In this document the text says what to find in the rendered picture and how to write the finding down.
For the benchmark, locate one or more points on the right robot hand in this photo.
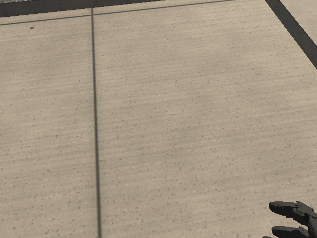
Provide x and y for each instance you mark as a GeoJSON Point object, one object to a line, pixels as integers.
{"type": "Point", "coordinates": [301, 213]}

